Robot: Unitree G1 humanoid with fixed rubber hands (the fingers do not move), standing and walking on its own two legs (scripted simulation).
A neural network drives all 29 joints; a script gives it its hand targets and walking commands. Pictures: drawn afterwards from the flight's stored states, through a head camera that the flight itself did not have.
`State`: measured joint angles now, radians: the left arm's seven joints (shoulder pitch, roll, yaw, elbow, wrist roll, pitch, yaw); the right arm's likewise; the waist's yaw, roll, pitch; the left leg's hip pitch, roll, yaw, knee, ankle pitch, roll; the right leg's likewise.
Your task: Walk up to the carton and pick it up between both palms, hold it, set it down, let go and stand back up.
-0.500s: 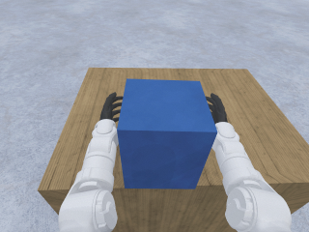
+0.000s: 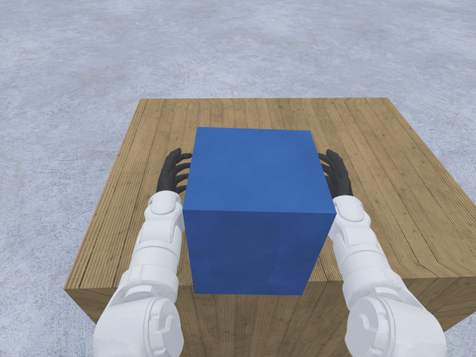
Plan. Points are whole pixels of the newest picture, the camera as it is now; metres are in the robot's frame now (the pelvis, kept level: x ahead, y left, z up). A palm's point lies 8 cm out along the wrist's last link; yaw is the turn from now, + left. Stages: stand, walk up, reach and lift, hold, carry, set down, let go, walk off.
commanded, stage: set down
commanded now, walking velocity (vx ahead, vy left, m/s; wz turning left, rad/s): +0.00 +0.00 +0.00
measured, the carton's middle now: (251, 213) +0.39 +0.03 +0.04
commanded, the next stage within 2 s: none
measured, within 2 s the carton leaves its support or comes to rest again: rests again in 0.08 s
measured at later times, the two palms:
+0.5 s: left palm (169, 200) +0.38 +0.18 +0.08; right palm (338, 200) +0.39 -0.12 +0.09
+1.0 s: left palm (168, 201) +0.38 +0.18 +0.08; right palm (338, 201) +0.39 -0.12 +0.09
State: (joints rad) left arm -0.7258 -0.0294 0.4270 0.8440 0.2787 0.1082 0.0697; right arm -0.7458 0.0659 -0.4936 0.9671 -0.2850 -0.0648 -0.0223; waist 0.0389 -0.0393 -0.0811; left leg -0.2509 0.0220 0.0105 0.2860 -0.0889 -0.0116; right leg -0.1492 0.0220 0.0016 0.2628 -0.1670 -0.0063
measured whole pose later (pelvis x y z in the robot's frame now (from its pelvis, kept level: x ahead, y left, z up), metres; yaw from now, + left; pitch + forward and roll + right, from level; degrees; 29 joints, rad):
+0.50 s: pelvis +0.00 +0.01 +0.00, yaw -1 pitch +4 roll -1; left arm -0.69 -0.07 0.48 0.81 0.34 0.05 0.05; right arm -0.72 0.09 -0.56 0.93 -0.35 -0.12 0.02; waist 0.05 -0.05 -0.06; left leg -0.26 0.02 0.03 0.28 -0.08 0.00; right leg -0.17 0.02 0.02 0.27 -0.16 0.00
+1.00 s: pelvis +0.00 +0.01 +0.00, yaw -1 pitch +2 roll +0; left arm -0.69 -0.11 0.55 0.76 0.40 0.05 0.01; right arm -0.71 0.11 -0.60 0.88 -0.40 -0.12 0.06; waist 0.05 -0.04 -0.03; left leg -0.23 0.01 0.04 0.28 -0.09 0.01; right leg -0.15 0.01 0.03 0.28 -0.17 0.01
